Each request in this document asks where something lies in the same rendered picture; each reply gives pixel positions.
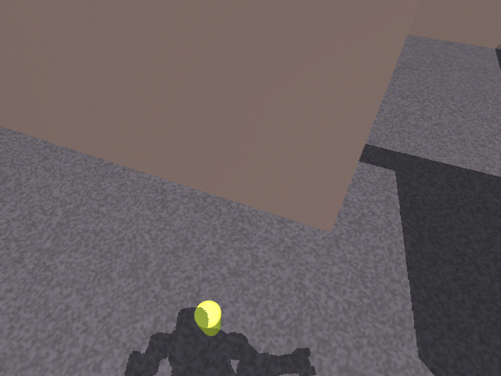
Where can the cup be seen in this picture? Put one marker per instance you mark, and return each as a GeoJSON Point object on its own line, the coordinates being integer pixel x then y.
{"type": "Point", "coordinates": [208, 317]}

